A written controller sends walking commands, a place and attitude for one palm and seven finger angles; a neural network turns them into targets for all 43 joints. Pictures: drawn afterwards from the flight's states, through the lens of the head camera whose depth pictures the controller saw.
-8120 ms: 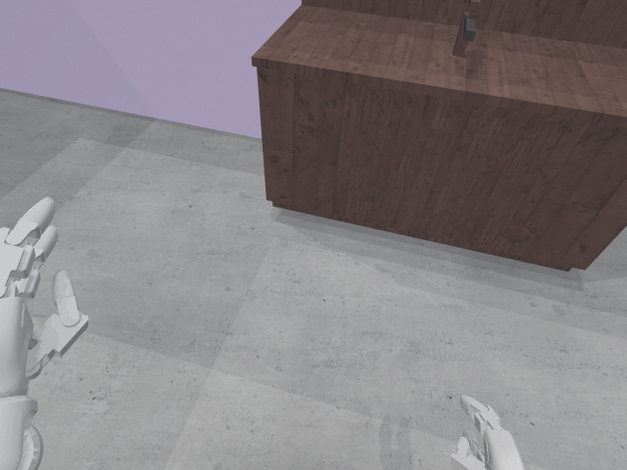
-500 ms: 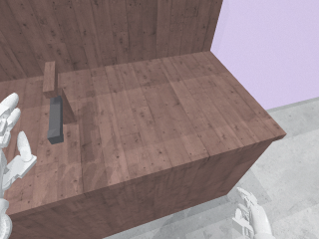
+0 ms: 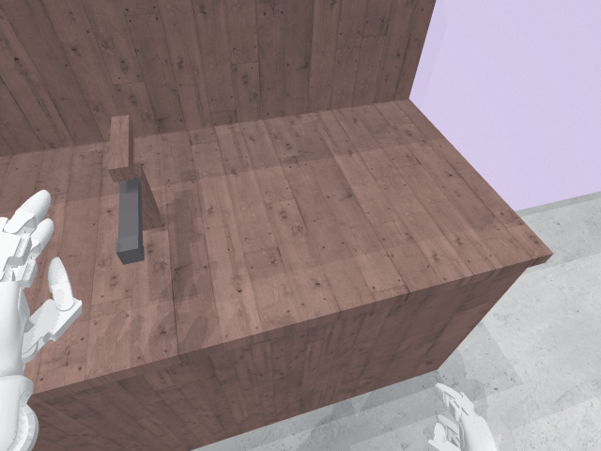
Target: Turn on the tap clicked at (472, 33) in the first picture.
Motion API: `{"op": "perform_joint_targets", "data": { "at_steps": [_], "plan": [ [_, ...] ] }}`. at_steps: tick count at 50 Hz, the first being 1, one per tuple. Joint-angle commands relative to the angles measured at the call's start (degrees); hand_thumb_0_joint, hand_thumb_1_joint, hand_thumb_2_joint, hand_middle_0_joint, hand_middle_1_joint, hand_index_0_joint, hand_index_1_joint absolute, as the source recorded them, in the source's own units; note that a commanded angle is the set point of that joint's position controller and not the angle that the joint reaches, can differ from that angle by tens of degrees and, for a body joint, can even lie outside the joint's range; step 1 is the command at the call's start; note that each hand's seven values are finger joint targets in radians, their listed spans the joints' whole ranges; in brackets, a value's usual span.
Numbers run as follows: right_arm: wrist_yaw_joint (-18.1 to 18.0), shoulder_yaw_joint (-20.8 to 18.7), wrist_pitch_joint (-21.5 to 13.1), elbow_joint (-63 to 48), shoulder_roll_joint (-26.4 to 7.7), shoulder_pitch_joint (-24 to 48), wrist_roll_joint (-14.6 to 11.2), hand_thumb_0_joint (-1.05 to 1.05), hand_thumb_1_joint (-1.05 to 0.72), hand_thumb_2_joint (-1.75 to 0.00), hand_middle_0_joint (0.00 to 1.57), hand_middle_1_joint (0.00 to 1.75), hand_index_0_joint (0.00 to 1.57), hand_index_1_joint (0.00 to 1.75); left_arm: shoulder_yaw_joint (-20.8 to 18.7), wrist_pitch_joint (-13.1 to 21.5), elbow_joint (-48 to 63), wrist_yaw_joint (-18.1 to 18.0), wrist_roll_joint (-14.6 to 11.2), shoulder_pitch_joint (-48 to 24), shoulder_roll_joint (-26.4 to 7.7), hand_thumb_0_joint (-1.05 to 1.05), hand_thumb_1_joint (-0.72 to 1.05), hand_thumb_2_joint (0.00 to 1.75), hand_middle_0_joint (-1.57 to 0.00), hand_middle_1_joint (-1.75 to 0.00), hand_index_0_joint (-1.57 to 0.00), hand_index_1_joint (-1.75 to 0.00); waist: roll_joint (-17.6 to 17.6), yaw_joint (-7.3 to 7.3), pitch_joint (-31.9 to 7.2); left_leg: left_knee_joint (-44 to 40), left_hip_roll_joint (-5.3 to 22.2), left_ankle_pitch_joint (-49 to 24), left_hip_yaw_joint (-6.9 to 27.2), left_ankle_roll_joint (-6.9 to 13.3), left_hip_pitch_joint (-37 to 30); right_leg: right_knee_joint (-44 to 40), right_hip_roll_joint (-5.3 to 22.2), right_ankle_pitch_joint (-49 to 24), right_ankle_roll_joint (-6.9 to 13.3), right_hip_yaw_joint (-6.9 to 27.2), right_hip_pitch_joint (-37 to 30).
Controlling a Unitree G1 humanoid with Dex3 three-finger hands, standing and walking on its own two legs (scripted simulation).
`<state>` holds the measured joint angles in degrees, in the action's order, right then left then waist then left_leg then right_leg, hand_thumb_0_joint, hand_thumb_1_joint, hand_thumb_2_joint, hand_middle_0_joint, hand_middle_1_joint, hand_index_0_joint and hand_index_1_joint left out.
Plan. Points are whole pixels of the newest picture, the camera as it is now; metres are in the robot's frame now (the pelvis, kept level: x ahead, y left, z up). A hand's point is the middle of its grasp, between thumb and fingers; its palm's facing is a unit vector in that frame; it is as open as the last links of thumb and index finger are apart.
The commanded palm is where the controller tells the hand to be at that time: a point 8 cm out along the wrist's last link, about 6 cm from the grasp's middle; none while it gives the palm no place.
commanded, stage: come to a stop and stand still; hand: left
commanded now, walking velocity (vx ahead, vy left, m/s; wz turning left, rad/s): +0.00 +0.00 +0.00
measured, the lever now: (130, 249) +0.35 +0.27 +0.07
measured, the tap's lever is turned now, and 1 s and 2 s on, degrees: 0 0 0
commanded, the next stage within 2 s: look again from close up in 0.02 s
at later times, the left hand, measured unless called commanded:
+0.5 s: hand (67, 288) +0.24 +0.27 +0.14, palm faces +0.32 -0.86 -0.39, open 7.4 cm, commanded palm +0.18 +0.30 +0.17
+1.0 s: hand (97, 293) +0.23 +0.23 +0.16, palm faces +0.33 -0.86 -0.38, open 7.4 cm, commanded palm +0.17 +0.26 +0.17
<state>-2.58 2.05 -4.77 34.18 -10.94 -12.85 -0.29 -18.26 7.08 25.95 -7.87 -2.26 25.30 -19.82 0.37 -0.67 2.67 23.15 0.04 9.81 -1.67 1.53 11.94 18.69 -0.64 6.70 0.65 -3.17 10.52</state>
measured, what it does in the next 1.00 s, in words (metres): stands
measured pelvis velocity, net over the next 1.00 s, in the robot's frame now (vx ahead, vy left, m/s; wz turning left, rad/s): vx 0.01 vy -0.02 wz -0.02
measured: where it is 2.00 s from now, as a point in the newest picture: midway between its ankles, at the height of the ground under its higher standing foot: outside the picture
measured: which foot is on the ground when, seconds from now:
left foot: down 0.00-1.00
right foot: down 0.00-1.00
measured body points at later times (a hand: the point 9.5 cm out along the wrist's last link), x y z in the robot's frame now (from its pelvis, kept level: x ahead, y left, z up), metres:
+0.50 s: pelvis +0.02 +0.02 -0.01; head +0.05 +0.05 +0.44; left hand +0.22 +0.32 +0.16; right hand +0.19 -0.20 -0.08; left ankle +0.03 +0.10 -0.75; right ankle +0.04 -0.11 -0.75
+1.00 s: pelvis +0.01 -0.02 -0.01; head +0.05 +0.00 +0.44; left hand +0.21 +0.27 +0.18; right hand +0.19 -0.24 -0.08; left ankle +0.03 +0.10 -0.75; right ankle +0.04 -0.11 -0.75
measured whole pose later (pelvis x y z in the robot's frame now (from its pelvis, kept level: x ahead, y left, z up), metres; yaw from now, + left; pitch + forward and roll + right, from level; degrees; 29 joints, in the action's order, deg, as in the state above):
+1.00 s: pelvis +0.01 -0.02 -0.01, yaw -1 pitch -1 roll -1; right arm -0.3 0.6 -6.3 30.6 -10.5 -10.7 -0.6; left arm -22.3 11.0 30.7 -3.8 -4.7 25.2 -21.9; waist -1.7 -1.8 5.7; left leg 30.1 2.3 14.0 -2.0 0.0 15.2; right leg 25.7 -2.5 10.6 2.1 -3.3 14.3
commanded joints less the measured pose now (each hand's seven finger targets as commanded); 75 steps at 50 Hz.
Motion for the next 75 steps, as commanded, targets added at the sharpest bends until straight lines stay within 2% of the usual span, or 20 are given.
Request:
{"op": "perform_joint_targets", "data": {
  "at_steps": [1, 5, 6, 7, 8, 9, 11, 13, 18, 19, 25, 30, 34, 43, 49, 53, 58, 64, 68, 75],
  "plan": [
    [-0.84, -3.45, -3.74, -9.39, -7.65, 6.94, -0.17, 0.00, -0.90, -0.90, 0.20, 0.30, 0.20, 0.30, -6.38, 4.46, 13.86, -1.21, 0.09, -3.79, -9.46, 0.00, 0.90, 0.90, -0.20, -0.30, -0.20, -0.30, 2.75, -0.60, -7.50, -7.34, 3.40, 5.70, 5.37, -1.02, 5.70, -0.99, 1.84, 0.95, -0.24, 4.06, -8.93],
    [-0.95, -3.60, -3.95, -8.78, -7.65, 6.77, -0.15, 0.00, -0.90, -0.90, 0.20, 0.30, 0.20, 0.30, -6.34, 4.59, 13.41, -1.28, 0.13, -3.43, -9.16, 0.00, 0.90, 0.90, -0.20, -0.30, -0.20, -0.30, 2.86, -0.48, -6.97, -7.26, 3.46, 5.57, 5.26, -1.06, 5.70, -0.83, 1.88, 0.63, -0.22, 4.03, -8.55],
    [-0.56, -3.16, -6.51, -9.02, -9.23, -0.63, 1.88, 0.00, -0.90, -0.90, 0.20, 0.30, 0.20, 0.30, -39.86, 11.69, 28.66, -0.38, 9.37, -65.85, -58.14, 0.00, 0.90, 0.90, -0.20, -0.30, -0.20, -0.30, -4.52, -0.28, 2.58, 3.72, 6.07, -1.06, 2.19, 0.75, 10.78, -3.55, 6.37, 1.40, -4.27, 7.04, 5.58],
    [-0.54, -0.96, -6.04, -4.75, -2.16, 3.75, 0.07, 0.00, -0.90, -0.90, 0.20, 0.30, 0.20, 0.30, -16.61, 9.46, -7.64, 2.14, 3.18, -30.56, -20.84, 0.00, 0.90, 0.90, -0.20, -0.30, -0.20, -0.30, -3.61, -0.18, -11.34, 2.98, 1.84, -2.14, 2.83, 0.88, 0.04, -1.51, 8.73, 6.37, 0.79, 5.78, 3.83],
    [-0.52, -3.79, -7.00, -7.80, -5.68, 3.96, 0.14, 0.00, -0.90, -0.90, 0.20, 0.30, 0.20, 0.30, -13.41, 9.32, -5.23, 2.00, 0.52, -12.89, -16.12, 0.00, 0.90, 0.90, -0.20, -0.30, -0.20, -0.30, -1.30, -3.39, -6.07, 2.18, 2.30, 0.39, 3.12, -0.65, 0.42, -5.25, 6.65, 4.81, 0.65, 11.72, 2.55],
    [0.79, -4.45, -7.47, -8.38, -7.05, 4.50, -1.16, 0.00, -0.90, -0.90, 0.20, 0.30, 0.20, 0.30, -6.42, 8.42, -7.08, 2.37, -0.74, -7.96, -6.68, 0.00, 0.90, 0.90, -0.20, -0.30, -0.20, -0.30, 6.88, -2.23, -8.77, 1.65, 2.16, 1.16, 1.27, -0.70, -2.28, -1.99, 7.20, 2.35, 2.05, 10.89, -0.24],
    [1.75, -4.57, -7.54, -8.37, -8.11, 3.56, -0.78, 0.00, -0.90, -0.90, 0.20, 0.30, 0.20, 0.30, -4.54, 10.21, 4.03, 2.70, -1.06, -8.90, -7.94, 0.00, 0.90, 0.90, -0.20, -0.30, -0.20, -0.30, 8.87, -1.82, -10.63, -0.71, 2.43, 2.95, 2.97, -0.34, 0.41, 0.40, 6.48, 4.70, 1.15, 9.13, -2.79],
    [2.46, -4.16, -7.92, -9.05, -7.71, 4.68, -0.87, 0.00, -0.90, -0.90, 0.20, 0.30, 0.20, 0.30, -2.08, 10.69, 8.93, 2.68, -0.76, -5.72, -6.90, 0.00, 0.90, 0.90, -0.20, -0.30, -0.20, -0.30, 5.12, -2.05, -8.29, -3.08, 3.07, 6.88, 4.18, -0.03, 2.79, 0.26, 4.98, 9.47, 0.64, 8.16, -2.27],
    [1.13, -4.07, -7.85, -10.21, -7.71, 5.69, -0.80, 0.00, -0.90, -0.90, 0.20, 0.30, 0.20, 0.30, -10.89, 10.57, 10.14, 1.47, -0.52, -4.70, -13.74, 0.00, 0.90, 0.90, -0.20, -0.30, -0.20, -0.30, -7.54, -1.82, -6.06, -4.30, 3.82, 8.79, 5.72, 0.11, 5.57, 0.98, 3.28, 8.72, -0.40, 5.72, -2.24],
    [0.72, -3.88, -7.58, -9.82, -7.74, 7.16, -0.95, 0.00, -0.90, -0.90, 0.20, 0.30, 0.20, 0.30, -14.83, 10.69, 12.28, 0.90, -0.54, -6.47, -17.55, 0.00, 0.90, 0.90, -0.20, -0.30, -0.20, -0.30, -4.84, -1.57, -6.48, -4.17, 3.81, 6.94, 5.36, 0.07, 4.11, 1.72, 3.13, 6.94, -0.42, 5.34, -1.85],
    [0.08, -3.38, -8.55, -9.23, -6.99, 6.20, -0.30, 0.00, -0.90, -0.90, 0.20, 0.30, 0.20, 0.30, -10.21, 11.79, 14.50, 1.66, -0.90, -12.01, -12.43, 0.00, 0.90, 0.90, -0.20, -0.30, -0.20, -0.30, 7.30, -1.06, -9.91, -2.94, 4.95, -7.11, 5.47, -0.37, -0.24, 5.75, 3.41, -4.71, 0.02, 3.77, -4.38],
    [2.06, -4.20, -8.62, -8.55, -7.08, 4.63, 0.05, 0.00, -0.90, -0.90, 0.20, 0.30, 0.20, 0.30, -5.00, 10.51, 15.43, 2.45, -0.24, -9.29, -7.75, 0.00, 0.90, 0.90, -0.20, -0.30, -0.20, -0.30, 8.42, -0.55, -11.65, -0.71, 8.79, -31.96, 6.25, -3.06, -8.60, 9.88, 1.30, -0.70, -0.46, 1.06, 0.46],
    [3.24, -4.60, -6.70, -9.82, -6.75, 5.19, -0.30, 0.00, -0.90, -0.90, 0.20, 0.30, 0.20, 0.30, -8.86, 9.02, 13.63, 2.49, -0.18, -5.29, -10.20, 0.00, 0.90, 0.90, -0.20, -0.30, -0.20, -0.30, 6.36, -0.75, -9.63, 0.27, 11.24, -36.25, 6.52, -3.59, -9.87, 8.61, 0.82, 4.22, -0.64, -0.21, 3.15],
    [2.09, -5.06, -4.24, -12.91, -6.73, 5.85, -0.41, 0.00, -0.90, -0.90, 0.20, 0.30, 0.20, 0.30, -11.23, 8.76, 17.74, 3.09, -2.25, -3.45, -12.16, 0.00, 0.90, 0.90, -0.20, -0.30, -0.20, -0.30, 6.70, -0.44, -11.64, 1.68, 9.51, -17.99, 4.64, -2.05, -0.86, 6.32, 2.83, -7.83, -0.09, 1.93, -5.06],
    [1.08, -4.79, -5.01, -12.09, -6.72, 7.18, -0.81, 0.00, -0.90, -0.90, 0.20, 0.30, 0.20, 0.30, -10.40, 7.88, 18.25, 2.48, -2.53, -4.69, -11.88, 0.00, 0.90, 0.90, -0.20, -0.30, -0.20, -0.30, 5.92, -0.49, -9.51, 0.15, 8.56, 1.30, 3.63, -0.47, 2.26, 5.08, 2.93, -1.50, -0.17, 4.56, -1.54],
    [0.36, -5.31, -5.06, -11.23, -7.29, 5.65, -0.58, 0.00, -0.90, -0.90, 0.20, 0.30, 0.20, 0.30, -9.16, 6.98, 13.07, 2.48, -2.65, -5.54, -11.03, 0.00, 0.90, 0.90, -0.20, -0.30, -0.20, -0.30, -0.56, -0.30, -6.47, 2.64, 6.26, 11.04, 2.67, -0.37, 4.10, 0.48, 4.20, 7.34, 0.18, 8.23, 3.14],
    [0.19, -5.35, -4.71, -10.81, -7.25, 5.06, -0.83, 0.00, -0.90, -0.90, 0.20, 0.30, 0.20, 0.30, -8.22, 5.69, 12.80, 2.33, -2.88, -6.61, -10.95, 0.00, 0.90, 0.90, -0.20, -0.30, -0.20, -0.30, -5.16, 0.45, -5.16, 10.69, 2.68, 11.84, 0.55, -0.46, -1.12, -7.36, 7.77, 22.56, 2.06, 12.86, 13.16],
    [0.15, -4.90, -4.92, -11.04, -7.40, 6.94, -0.99, 0.00, -0.90, -0.90, 0.20, 0.30, 0.20, 0.30, -11.43, 6.02, 17.14, 1.54, -3.05, -3.64, -14.07, 0.00, 0.90, 0.90, -0.20, -0.30, -0.20, -0.30, 2.50, -0.13, -7.04, 2.33, 5.88, 10.36, 3.84, 0.49, 2.05, -1.76, 4.01, 14.83, -0.48, 8.38, 6.14],
    [0.21, -5.33, -4.84, -11.29, -7.68, 5.09, -0.81, 0.00, -0.90, -0.90, 0.20, 0.30, 0.20, 0.30, -11.37, 6.43, 16.94, 1.99, -2.99, -2.57, -13.41, 0.00, 0.90, 0.90, -0.20, -0.30, -0.20, -0.30, 2.67, -0.14, -5.95, 3.62, 5.74, 12.85, 3.13, 0.49, 5.90, -1.83, 3.99, 15.62, -0.95, 9.51, 4.02],
    [0.15, -5.28, -4.93, -10.37, -7.88, 3.88, -0.68, 0.00, -0.90, -0.90, 0.20, 0.30, 0.20, 0.30, -10.06, 5.85, 15.35, 2.37, -3.46, -0.72, -11.78, 0.00, 0.90, 0.90, -0.20, -0.30, -0.20, -0.30, 0.85, 0.45, -8.76, 5.25, 6.36, 3.90, 2.96, 0.39, 2.15, 1.36, 4.42, 4.73, -0.13, 8.47, 2.73]
  ]
}}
